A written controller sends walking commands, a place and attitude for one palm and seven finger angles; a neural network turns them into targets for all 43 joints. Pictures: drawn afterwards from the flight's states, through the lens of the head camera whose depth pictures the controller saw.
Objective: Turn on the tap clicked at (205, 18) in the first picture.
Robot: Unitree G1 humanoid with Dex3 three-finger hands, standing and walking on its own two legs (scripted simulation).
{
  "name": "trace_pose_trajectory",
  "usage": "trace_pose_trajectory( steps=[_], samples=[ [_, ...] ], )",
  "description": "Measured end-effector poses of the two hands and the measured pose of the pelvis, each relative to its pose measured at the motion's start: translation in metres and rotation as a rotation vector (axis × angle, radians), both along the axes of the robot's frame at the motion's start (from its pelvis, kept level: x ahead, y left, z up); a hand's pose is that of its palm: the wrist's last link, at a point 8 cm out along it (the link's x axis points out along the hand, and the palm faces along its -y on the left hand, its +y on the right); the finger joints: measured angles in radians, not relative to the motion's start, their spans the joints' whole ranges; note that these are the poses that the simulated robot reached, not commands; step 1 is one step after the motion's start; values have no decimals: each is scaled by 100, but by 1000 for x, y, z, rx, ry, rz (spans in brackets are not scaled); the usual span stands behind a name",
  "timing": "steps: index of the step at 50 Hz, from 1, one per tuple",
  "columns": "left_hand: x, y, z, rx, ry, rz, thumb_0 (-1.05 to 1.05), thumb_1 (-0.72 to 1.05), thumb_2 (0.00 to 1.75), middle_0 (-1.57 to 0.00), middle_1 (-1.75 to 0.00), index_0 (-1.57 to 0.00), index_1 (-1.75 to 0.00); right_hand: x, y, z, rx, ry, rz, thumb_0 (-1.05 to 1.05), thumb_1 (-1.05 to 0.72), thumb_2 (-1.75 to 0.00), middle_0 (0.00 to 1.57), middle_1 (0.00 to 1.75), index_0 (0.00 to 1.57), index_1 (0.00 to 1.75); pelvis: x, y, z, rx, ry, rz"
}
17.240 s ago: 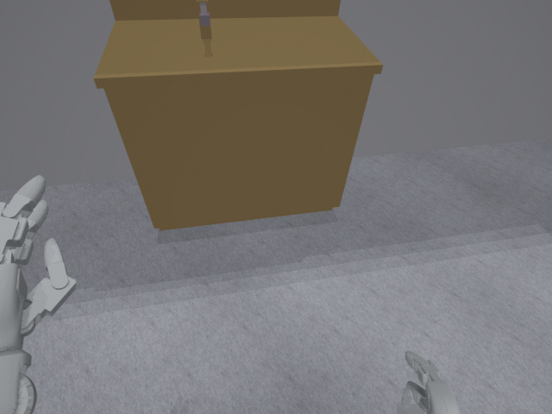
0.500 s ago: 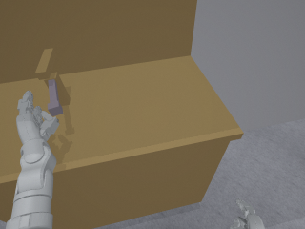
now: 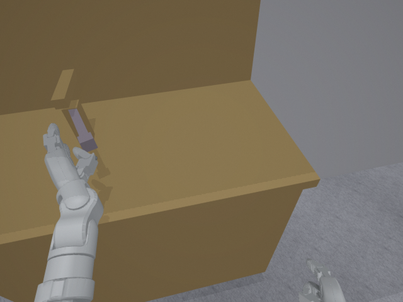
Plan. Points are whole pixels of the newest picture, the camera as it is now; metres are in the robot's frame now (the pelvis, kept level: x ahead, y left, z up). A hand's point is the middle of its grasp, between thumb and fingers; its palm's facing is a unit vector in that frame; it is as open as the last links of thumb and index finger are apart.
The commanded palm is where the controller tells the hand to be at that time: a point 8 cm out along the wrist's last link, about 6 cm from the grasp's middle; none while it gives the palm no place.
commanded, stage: push the lever round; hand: left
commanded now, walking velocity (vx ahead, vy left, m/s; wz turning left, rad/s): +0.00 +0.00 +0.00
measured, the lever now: (87, 142) +0.38 +0.28 +0.13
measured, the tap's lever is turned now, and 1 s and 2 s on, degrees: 21 52 77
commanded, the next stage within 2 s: lift the hand up off the lever in 1.76 s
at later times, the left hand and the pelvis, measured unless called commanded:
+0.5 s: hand (117, 147) +0.37 +0.21 +0.13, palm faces +0.72 -0.70 -0.05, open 7.5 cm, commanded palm +0.34 +0.23 +0.12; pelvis +0.00 +0.00 +0.00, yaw +0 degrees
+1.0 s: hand (133, 136) +0.41 +0.19 +0.12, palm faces +0.79 -0.61 -0.08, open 7.6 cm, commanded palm +0.37 +0.21 +0.12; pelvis +0.01 -0.02 +0.00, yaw +0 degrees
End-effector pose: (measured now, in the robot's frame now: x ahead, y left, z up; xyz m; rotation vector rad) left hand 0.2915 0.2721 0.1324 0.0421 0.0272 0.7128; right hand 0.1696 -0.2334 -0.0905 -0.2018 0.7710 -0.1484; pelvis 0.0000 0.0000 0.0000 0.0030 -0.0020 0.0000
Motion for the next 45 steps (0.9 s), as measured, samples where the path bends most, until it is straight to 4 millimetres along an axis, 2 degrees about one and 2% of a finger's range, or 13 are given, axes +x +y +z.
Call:
trace_pose_trajectory(
  steps=[12,24,38,45],
  samples=[
    [8,-16,1,-7,13,51,2,96,94,-15,-15,-15,-15,-7,4,-5,3,36,7,1,-90,-90,20,30,20,30,-5,0,0,-1,-2,6],
    [28,-39,1,-23,30,85,0,96,95,-15,-15,-15,-15,-15,3,-12,17,78,7,1,-90,-90,20,30,20,30,-5,-2,0,0,11,5],
    [60,-64,1,-28,68,143,-3,93,94,-15,-15,-15,-15,-18,-11,-20,29,125,-1,1,-90,-90,20,30,20,30,4,-11,-1,4,49,2],
    [67,-67,-1,-34,86,184,-2,93,93,-15,-15,-15,-15,-18,-21,-22,32,146,-7,1,-90,-90,20,30,20,30,9,-17,-2,8,66,1]
  ],
)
